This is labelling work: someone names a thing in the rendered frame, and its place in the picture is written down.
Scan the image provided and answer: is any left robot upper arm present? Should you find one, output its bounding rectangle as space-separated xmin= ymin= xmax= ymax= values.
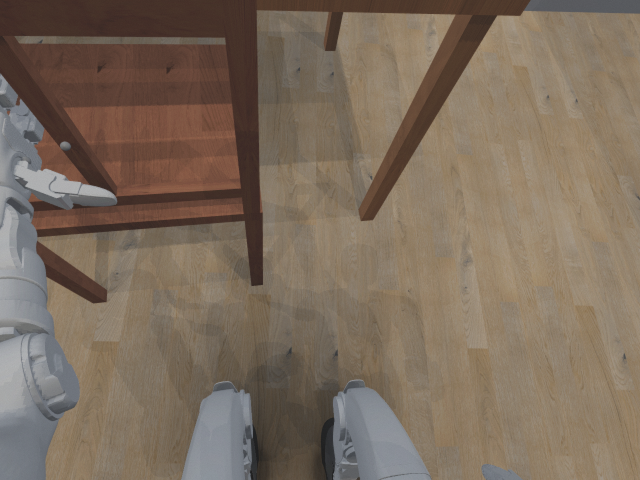
xmin=0 ymin=333 xmax=80 ymax=480

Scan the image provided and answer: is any right robot thigh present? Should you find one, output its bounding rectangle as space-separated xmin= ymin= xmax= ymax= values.
xmin=333 ymin=387 xmax=432 ymax=480

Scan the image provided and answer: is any chair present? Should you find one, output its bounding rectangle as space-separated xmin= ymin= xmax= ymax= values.
xmin=0 ymin=0 xmax=263 ymax=304

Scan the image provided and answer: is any table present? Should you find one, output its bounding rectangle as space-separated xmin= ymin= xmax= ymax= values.
xmin=256 ymin=0 xmax=530 ymax=221

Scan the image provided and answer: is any robot right shin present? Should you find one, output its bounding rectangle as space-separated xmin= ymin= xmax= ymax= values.
xmin=333 ymin=380 xmax=365 ymax=480

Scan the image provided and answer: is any robot left hand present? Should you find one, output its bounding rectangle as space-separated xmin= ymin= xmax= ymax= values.
xmin=0 ymin=73 xmax=117 ymax=210

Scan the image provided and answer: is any left robot forearm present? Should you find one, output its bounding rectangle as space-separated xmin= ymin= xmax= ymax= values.
xmin=0 ymin=185 xmax=55 ymax=342

